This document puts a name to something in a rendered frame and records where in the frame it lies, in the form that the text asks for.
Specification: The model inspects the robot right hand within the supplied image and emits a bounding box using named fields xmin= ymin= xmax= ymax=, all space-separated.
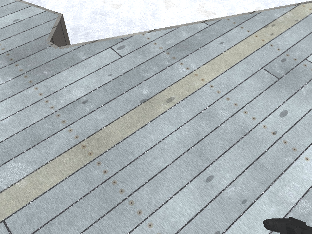
xmin=263 ymin=217 xmax=312 ymax=234

